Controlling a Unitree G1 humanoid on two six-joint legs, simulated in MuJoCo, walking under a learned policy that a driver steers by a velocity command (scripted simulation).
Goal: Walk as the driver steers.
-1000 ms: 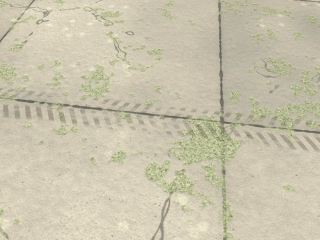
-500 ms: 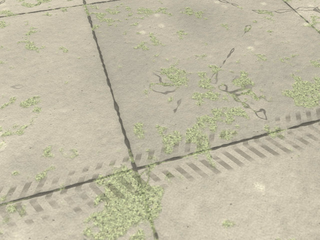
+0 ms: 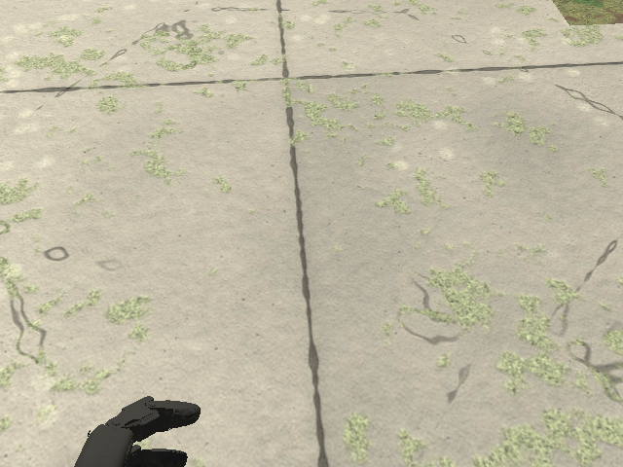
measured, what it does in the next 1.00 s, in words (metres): walks ahead, turning left: right foot, then left foot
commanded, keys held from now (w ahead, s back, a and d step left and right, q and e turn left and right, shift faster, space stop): w+q+shift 0.52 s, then w+e+shift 0.34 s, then shift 0.14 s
